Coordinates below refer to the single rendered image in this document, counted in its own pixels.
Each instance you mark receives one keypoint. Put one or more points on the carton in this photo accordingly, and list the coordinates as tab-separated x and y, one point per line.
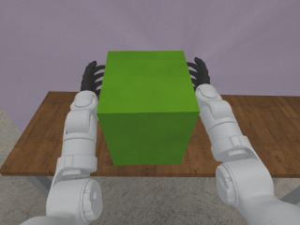
147	107

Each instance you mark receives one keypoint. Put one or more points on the right robot hand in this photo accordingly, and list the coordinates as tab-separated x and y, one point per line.
201	75

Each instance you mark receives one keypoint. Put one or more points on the right robot forearm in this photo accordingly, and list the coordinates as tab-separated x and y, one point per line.
226	137

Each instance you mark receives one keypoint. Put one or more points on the right robot upper arm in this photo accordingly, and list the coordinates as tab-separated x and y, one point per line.
246	185

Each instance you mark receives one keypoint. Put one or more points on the table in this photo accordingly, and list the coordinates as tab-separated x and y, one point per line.
271	124

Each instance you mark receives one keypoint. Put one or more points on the left robot forearm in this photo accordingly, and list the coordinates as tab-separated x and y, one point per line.
78	157

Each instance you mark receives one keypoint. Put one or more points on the left robot upper arm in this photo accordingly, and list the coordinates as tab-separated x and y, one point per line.
71	202

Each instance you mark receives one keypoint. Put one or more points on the left robot hand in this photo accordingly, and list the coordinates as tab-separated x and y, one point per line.
89	79

